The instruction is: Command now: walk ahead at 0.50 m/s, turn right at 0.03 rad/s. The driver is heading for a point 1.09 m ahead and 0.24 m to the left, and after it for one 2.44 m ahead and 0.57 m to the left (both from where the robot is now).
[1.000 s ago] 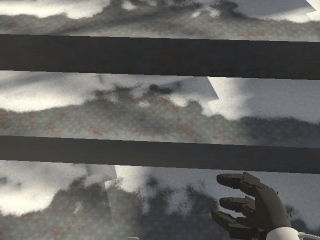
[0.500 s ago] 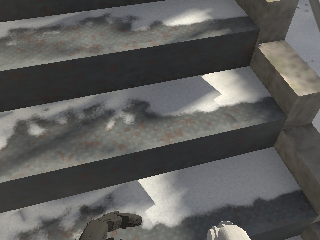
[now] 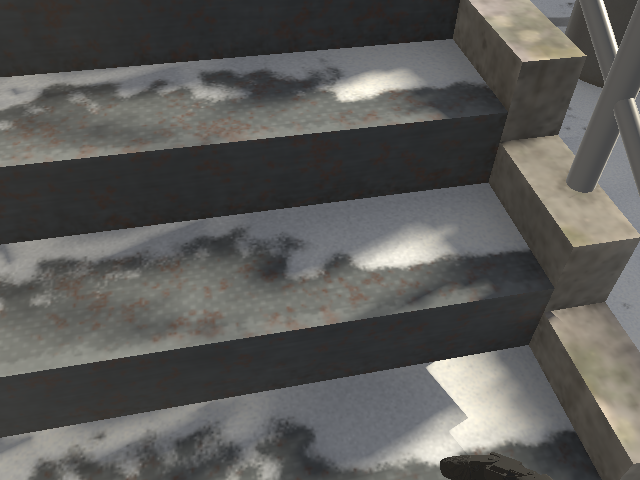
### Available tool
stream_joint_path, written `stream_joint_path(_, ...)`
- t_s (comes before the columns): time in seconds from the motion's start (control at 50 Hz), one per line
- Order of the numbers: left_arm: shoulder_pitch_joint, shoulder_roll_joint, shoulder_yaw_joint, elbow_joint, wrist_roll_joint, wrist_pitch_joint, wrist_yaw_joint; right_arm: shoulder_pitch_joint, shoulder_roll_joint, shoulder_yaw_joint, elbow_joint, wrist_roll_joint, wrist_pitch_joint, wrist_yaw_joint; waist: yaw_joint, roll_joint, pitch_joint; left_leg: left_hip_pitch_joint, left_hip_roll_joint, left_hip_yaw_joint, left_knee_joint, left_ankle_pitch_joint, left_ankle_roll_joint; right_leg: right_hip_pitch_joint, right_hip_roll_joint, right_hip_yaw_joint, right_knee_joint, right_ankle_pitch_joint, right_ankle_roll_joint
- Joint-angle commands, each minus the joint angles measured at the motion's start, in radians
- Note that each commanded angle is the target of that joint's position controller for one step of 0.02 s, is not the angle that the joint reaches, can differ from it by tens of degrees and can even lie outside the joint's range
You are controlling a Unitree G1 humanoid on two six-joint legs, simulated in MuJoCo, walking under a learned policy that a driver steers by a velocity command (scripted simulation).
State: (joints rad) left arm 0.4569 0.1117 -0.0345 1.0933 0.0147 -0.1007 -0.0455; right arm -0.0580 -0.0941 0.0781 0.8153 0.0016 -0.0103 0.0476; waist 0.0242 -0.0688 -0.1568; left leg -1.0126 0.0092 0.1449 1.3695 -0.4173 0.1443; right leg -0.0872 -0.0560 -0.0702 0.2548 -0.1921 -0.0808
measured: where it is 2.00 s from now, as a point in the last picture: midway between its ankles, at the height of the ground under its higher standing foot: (326, 114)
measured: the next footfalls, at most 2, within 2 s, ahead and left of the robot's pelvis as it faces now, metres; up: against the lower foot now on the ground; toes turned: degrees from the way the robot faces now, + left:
right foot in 0.52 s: +0.53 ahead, -0.12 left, +0.33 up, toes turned -7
left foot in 1.06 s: +0.70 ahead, +0.10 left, +0.50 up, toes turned +2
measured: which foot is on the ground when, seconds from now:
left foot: down 0.00-0.54, up 0.56-1.00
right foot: down 0.00-0.02, up 0.04-0.50, down 0.52-1.00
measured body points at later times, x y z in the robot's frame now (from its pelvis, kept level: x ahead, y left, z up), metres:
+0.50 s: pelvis +0.30 -0.02 +0.15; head +0.32 -0.01 +0.60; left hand +0.57 +0.11 +0.09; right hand +0.16 -0.20 +0.01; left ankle +0.12 +0.09 -0.59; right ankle +0.49 -0.11 -0.41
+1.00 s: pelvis +0.55 -0.03 +0.33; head +0.54 -0.04 +0.78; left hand +0.54 +0.18 +0.17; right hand +0.78 -0.19 +0.25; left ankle +0.68 +0.10 -0.20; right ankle +0.49 -0.11 -0.43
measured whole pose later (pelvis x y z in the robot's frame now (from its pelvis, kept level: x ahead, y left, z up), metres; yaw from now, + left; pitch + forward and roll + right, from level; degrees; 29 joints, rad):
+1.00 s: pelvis +0.55 -0.03 +0.33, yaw +1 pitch +5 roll +2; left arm 0.38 0.13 -0.01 1.03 0.02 -0.07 -0.06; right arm 0.01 -0.11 0.06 0.71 -0.02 0.02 0.04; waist 0.01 -0.03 -0.12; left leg -1.17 0.06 0.09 1.62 -0.35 0.13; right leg -0.12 -0.04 -0.13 0.21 -0.18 -0.04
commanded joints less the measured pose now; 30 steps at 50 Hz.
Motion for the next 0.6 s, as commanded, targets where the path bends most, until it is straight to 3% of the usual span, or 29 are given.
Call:
stream_joint_path(0.02, 0.075, 0.247, 0.075, -0.039, -0.044, -0.018, 0.116, 0.404, -0.109, -0.065, 0.078, 0.014, -0.029, -0.076, -0.211, -0.043, -0.052, 0.58, -0.087, -0.099, -0.371, -0.254, 0.048, 0.01, -0.161, 0.03, 0.465, 1.234, -0.107)
stream_joint_path(0.04, 0.057, 0.132, 0.065, -0.122, -0.04, -0.025, 0.083, 0.473, -0.239, -0.109, 0.11, -0.005, -0.019, -0.092, -0.202, 0.198, -0.046, 0.737, 0.14, -0.674, -0.672, -0.502, 0.162, -0.376, -0.049, 0.005, 0.777, 0.918, -0.064)
stream_joint_path(0.06, -0.068, 0.11, 0.069, -0.014, 0.078, 0.028, -0.087, 0.64, -0.32, -0.094, 0.115, -0.125, 0.014, -0.039, -0.343, 0.33, -0.032, 0.852, 0.191, -1.243, -1.03, -0.507, 0.301, -0.826, 0.224, 0.351, 1.366, 0.255, -0.082)
stream_joint_path(0.08, -0.083, 0.105, 0.093, -0.047, 0.025, 0.01, -0.119, 0.637, -0.315, -0.108, 0.165, -0.108, -0.012, -0.008, -0.242, 0.343, 0.115, 0.762, 0.211, -1.147, -0.994, -0.546, 0.194, -1.061, 0.207, 0.473, 1.654, 0.309, -0.129)
stream_joint_path(0.1, -0.22, -0.013, 0.065, -0.29, 0.072, -0.019, -0.02, 0.345, -0.227, -0.141, 0.162, 0.028, -0.026, -0.055, -0.042, 0.218, 0.115, 0.6, 0.242, -0.975, -1.02, -0.6, 0.126, -0.897, 0.11, 0.243, 1.712, 0.158, -0.09)
stream_joint_path(0.12, -0.303, -0.048, 0.046, -0.347, 0.089, -0.017, 0.017, 0.307, -0.15, -0.117, 0.201, 0.03, -0.056, -0.064, 0.002, 0.059, 0.19, 0.479, 0.222, -0.827, -0.968, -0.517, 0.074, -0.954, 0.091, 0.215, 1.729, 0.111, -0.077)
stream_joint_path(0.14, -0.303, -0.084, 0.029, -0.376, 0.068, -0.001, 0.049, 0.318, -0.042, -0.095, 0.256, 0.008, -0.077, -0.071, 0.038, 0.019, 0.222, 0.421, 0.191, -0.697, -0.935, -0.394, 0.033, -0.988, 0.08, 0.21, 1.795, 0.092, -0.065)
stream_joint_path(0.16, -0.274, -0.074, 0.026, -0.379, 0.053, 0.024, 0.058, 0.305, 0.002, -0.084, 0.261, -0.016, -0.096, -0.065, 0.062, 0.027, 0.219, 0.409, 0.161, -0.555, -0.947, -0.254, -0.002, -0.976, 0.055, 0.219, 1.772, 0.101, -0.058)
stream_joint_path(0.18, -0.253, -0.091, 0.015, -0.402, 0.049, 0.043, 0.067, 0.333, -0.025, -0.093, 0.288, -0.014, -0.109, -0.06, 0.075, 0.057, 0.242, 0.42, 0.14, -0.462, -0.965, -0.133, -0.005, -1.017, 0.033, 0.203, 1.749, 0.069, -0.052)
stream_joint_path(0.22, -0.293, -0.026, 0.018, -0.435, 0.03, 0.045, 0.082, 0.338, -0.082, -0.107, 0.266, -0.009, -0.127, -0.048, 0.07, 0.024, 0.25, 0.441, 0.134, -0.397, -1.043, 0.03, 0.035, -1.021, 0.006, 0.139, 1.604, 0.047, -0.029)
stream_joint_path(0.24, -0.342, 0.106, 0.031, -0.343, 0.001, 0.058, 0.004, 0.263, -0.07, -0.087, 0.211, -0.086, -0.1, -0.021, 0.007, -0.016, -0.02, 0.538, 0.106, -0.349, -0.984, 0.187, 0.102, -1.031, 0.028, 0.189, 1.542, 0.135, -0.101)
stream_joint_path(0.26, -0.318, 0.061, 0.032, -0.295, 0.008, 0.055, -0.036, 0.427, -0.084, -0.092, 0.255, -0.108, -0.096, -0.02, -0.015, 0.181, 0.051, 0.66, 0.126, -0.355, -0.995, 0.28, 0.133, -1.171, 0.027, 0.125, 1.86, 0.073, -0.128)
stream_joint_path(0.28, -0.359, 0.027, 0.01, -0.284, 0.03, 0.048, -0.041, 0.546, -0.046, -0.079, 0.312, -0.12, -0.086, -0.019, -0.029, 0.131, 0.081, 0.796, 0.163, -0.402, -0.977, 0.244, 0.131, -1.389, 0.027, 0.166, 1.964, 0.019, -0.168)
stream_joint_path(0.3, -0.434, 0.004, -0.004, -0.298, 0.04, 0.041, -0.032, 0.664, -0.035, -0.07, 0.348, -0.125, -0.078, -0.019, -0.065, 0.103, 0.08, 0.949, 0.183, -0.413, -0.954, 0.252, 0.118, -1.547, 0.035, 0.2, 1.988, -0.027, -0.198)
stream_joint_path(0.32, -0.582, -0.116, -0.014, -0.464, -0.004, 0.024, 0.058, 0.607, -0.111, -0.102, 0.307, 0.012, -0.129, -0.05, -0.039, 0.113, 0.27, 0.8, 0.236, -0.422, -1.142, 0.143, 0.104, -1.479, 0.007, 0.053, 1.949, -0.151, -0.084)
stream_joint_path(0.34, -0.69, -0.084, -0.023, -0.521, 0.007, 0.025, 0.089, 0.604, -0.118, -0.097, 0.31, 0.012, -0.15, -0.062, -0.05, 0.045, 0.321, 0.764, 0.226, -0.434, -1.193, 0.083, 0.088, -1.5, -0.037, 0.043, 1.876, -0.219, -0.048)
stream_joint_path(0.36, -0.692, 0.043, -0.028, -0.423, 0.026, 0.056, 0.03, 0.762, -0.032, -0.063, 0.373, -0.119, -0.113, -0.019, -0.112, 0.063, -0.015, 1.057, 0.169, -0.36, -1.024, 0.145, 0.073, -1.569, -0.029, 0.096, 1.761, -0.069, -0.144)
stream_joint_path(0.38, -0.69, 0.023, -0.027, -0.442, 0.011, 0.084, 0.016, 0.832, -0.045, -0.066, 0.391, -0.154, -0.1, 0.015, -0.099, 0.129, 0.065, 1.044, 0.177, -0.312, -1.067, 0.223, 0.04, -1.586, -0.068, 0.093, 1.652, 0.009, -0.182)
stream_joint_path(0.4, -0.746, 0.032, -0.03, -0.467, 0.03, 0.093, 0.002, 0.827, -0.067, -0.069, 0.388, -0.163, -0.087, 0.021, -0.115, 0.141, 0.095, 1.021, 0.196, -0.31, -1.134, 0.297, 0.058, -1.576, -0.071, 0.049, 1.553, -0.001, -0.185)
stream_joint_path(0.42, -0.772, -0.064, -0.051, -0.562, 0.009, 0.069, 0.028, 0.655, -0.117, -0.105, 0.288, 0.024, -0.098, -0.07, -0.068, 0.126, 0.239, 0.752, 0.212, -0.296, -1.413, 0.261, 0.078, -1.205, -0.084, -0.051, 1.378, -0.161, -0.086)
stream_joint_path(0.44, -0.719, -0.027, -0.046, -0.519, -0.012, 0.068, 0.041, 0.56, -0.12, -0.095, 0.254, 0.054, -0.089, -0.096, -0.055, 0.02, 0.227, 0.569, 0.146, -0.185, -1.465, 0.503, 0.06, -0.855, -0.057, -0.134, 1.203, -0.178, -0.065)
stream_joint_path(0.46, -0.59, -0.047, -0.049, -0.497, -0.039, 0.07, 0.051, 0.542, -0.194, -0.108, 0.231, 0.05, -0.1, -0.105, -0.001, 0.14, 0.138, 0.559, 0.17, -0.128, -1.388, 0.974, 0.073, -0.562, -0.014, -0.149, 1.109, -0.197, -0.077)
stream_joint_path(0.48, -0.469, -0.015, -0.022, -0.446, -0.045, 0.064, 0.066, 0.602, -0.244, -0.119, 0.231, 0.059, -0.103, -0.106, 0.046, 0.119, 0.035, 0.722, 0.18, -0.102, -1.195, 1.523, 0.06, -0.437, 0.066, -0.183, 1.08, -0.239, -0.091)
stream_joint_path(0.5, -0.275, 0.032, 0.008, -0.374, -0.055, 0.052, 0.073, 0.621, -0.303, -0.14, 0.231, 0.046, -0.111, -0.097, 0.117, 0.184, -0.085, 0.914, 0.234, -0.135, -0.995, 1.715, 0.032, -0.346, 0.102, -0.155, 0.962, -0.181, -0.106)
stream_joint_path(0.52, -0.141, 0.092, 0.039, -0.329, -0.04, 0.027, 0.071, 0.517, -0.347, -0.165, 0.185, 0.045, -0.116, -0.084, 0.194, 0.25, -0.123, 0.971, 0.187, -0.114, -0.78, 1.681, 0.0, -0.257, 0.109, -0.074, 0.744, -0.143, -0.1)
stream_joint_path(0.54, 0.014, 0.163, 0.035, -0.27, 0.028, 0.1, 0.027, 0.632, -0.173, -0.113, 0.287, -0.166, -0.106, 0.106, 0.216, 0.153, -0.316, 0.629, 0.166, -0.248, -0.448, 1.42, 0.097, 0.181, 0.018, 0.296, 0.501, 0.1, -0.156)
stream_joint_path(0.56, 0.207, 0.318, 0.071, -0.19, 0.03, 0.116, -0.001, 0.772, -0.115, -0.121, 0.249, -0.139, -0.086, 0.181, 0.154, -0.222, -0.362, 0.306, -0.158, -0.42, 0.165, 0.451, 0.059, 0.332, -0.26, 1.04, 0.115, -0.016, -0.372)
stream_joint_path(0.58, 0.153, 0.275, 0.076, -0.15, 0.053, 0.118, -0.003, 0.607, -0.212, -0.165, 0.263, -0.048, -0.075, 0.169, 0.187, -0.069, -0.086, 0.078, -0.139, -0.559, 0.561, 0.523, 0.064, 0.045, -0.229, 1.004, 0.036, -0.418, -0.229)
stream_joint_path(0.6, -0.03, 0.221, 0.08, -0.14, 0.019, 0.111, -0.003, 0.518, -0.123, -0.142, 0.201, -0.032, -0.074, 0.144, 0.111, -0.005, 0.073, -0.041, -0.128, -0.501, 0.697, 0.533, 0.059, -0.16, -0.222, 0.884, 0.057, -0.496, -0.227)
Keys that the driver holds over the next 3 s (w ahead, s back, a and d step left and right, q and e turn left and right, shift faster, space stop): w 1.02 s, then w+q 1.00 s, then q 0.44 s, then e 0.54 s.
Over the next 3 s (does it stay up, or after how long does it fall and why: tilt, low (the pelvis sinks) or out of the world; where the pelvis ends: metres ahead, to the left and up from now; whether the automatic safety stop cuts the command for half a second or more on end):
stays up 1.31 0.27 0.80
